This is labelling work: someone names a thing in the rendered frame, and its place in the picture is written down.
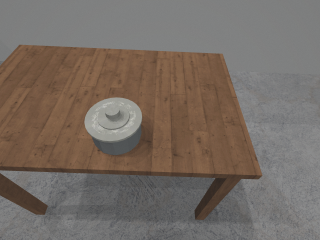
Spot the knob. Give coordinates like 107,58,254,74
104,104,120,120

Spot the pot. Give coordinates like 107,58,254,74
92,125,142,155

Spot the table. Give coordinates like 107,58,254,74
0,44,263,220

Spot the lid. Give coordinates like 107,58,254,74
84,97,142,143

